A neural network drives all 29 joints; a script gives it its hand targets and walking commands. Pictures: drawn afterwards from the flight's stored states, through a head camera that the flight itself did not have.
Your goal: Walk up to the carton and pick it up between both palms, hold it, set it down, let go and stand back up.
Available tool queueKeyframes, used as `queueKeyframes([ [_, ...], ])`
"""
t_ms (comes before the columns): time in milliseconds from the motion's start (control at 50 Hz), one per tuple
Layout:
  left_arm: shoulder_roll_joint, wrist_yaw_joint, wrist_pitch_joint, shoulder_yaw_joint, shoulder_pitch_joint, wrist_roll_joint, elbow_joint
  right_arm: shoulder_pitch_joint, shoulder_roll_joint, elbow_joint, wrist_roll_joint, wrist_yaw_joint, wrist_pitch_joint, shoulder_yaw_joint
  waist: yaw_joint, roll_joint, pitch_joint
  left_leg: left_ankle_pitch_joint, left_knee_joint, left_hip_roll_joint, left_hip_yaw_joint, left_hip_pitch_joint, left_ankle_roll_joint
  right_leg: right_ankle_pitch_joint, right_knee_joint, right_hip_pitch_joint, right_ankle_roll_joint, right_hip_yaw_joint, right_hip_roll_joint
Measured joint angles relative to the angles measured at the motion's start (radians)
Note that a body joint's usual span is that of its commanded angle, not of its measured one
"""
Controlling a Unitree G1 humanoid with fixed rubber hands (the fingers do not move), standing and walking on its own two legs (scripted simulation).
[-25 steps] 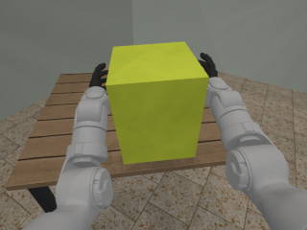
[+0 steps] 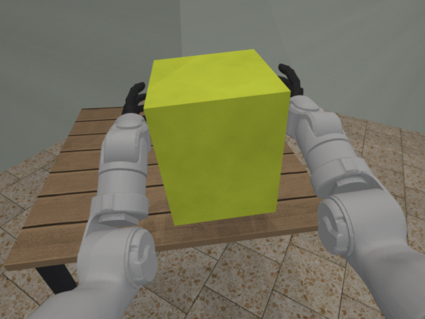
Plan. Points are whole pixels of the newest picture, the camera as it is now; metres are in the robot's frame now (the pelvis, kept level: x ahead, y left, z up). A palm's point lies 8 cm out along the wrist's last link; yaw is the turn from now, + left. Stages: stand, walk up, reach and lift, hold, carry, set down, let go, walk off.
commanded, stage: reach and lift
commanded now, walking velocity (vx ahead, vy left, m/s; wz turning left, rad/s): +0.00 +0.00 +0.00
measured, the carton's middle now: (214, 135) +0.39 +0.00 +0.20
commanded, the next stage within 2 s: hold in 0.36 s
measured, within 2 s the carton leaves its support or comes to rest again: neither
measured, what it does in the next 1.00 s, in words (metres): stands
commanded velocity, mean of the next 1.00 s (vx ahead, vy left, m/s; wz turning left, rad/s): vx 0.00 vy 0.00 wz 0.00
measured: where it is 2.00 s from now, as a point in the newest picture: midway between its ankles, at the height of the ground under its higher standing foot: outside the picture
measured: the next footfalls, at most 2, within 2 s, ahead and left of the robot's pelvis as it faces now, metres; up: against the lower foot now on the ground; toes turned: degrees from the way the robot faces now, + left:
none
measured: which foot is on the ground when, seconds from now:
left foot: down 0.00-1.00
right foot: down 0.00-1.00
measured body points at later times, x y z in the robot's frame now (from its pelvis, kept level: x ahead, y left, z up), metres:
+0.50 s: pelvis +0.00 +0.00 +0.00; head -0.09 +0.03 +0.44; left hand +0.38 +0.16 +0.26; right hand +0.40 -0.14 +0.29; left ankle +0.03 +0.12 -0.74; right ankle +0.03 -0.12 -0.74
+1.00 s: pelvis +0.00 +0.00 +0.00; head -0.10 +0.03 +0.44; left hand +0.38 +0.15 +0.27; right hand +0.39 -0.14 +0.31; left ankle +0.03 +0.12 -0.74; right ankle +0.03 -0.12 -0.74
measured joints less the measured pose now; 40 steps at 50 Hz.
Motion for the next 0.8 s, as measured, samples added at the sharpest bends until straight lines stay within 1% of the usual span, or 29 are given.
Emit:
queueKeyframes([
  [220,0.001,0.0,0.03,0.0,-0.02,0.0,-0.001,-0.023,-0.013,0.0,0.012,-0.004,0.036,0.002,0.0,0.0,-0.009,0.0,0.0,0.0,0.0,0.0,0.0,0.0,0.0,0.0,0.0,0.0,0.0],
  [460,0.001,0.0,0.088,0.0,-0.021,0.0,-0.04,-0.03,-0.027,-0.011,0.062,-0.018,0.071,0.037,-0.003,0.004,-0.035,-0.002,0.001,0.0,0.0,0.0,0.0,-0.001,0.0,0.001,0.0,0.0,0.0],
  [800,0.001,-0.007,0.13,0.0,-0.035,0.0,-0.056,-0.071,-0.044,-0.013,0.073,-0.028,0.133,0.041,-0.009,0.009,-0.045,-0.002,0.006,0.0,-0.001,0.0,0.0,0.002,0.0,0.003,0.0,0.0,0.0],
])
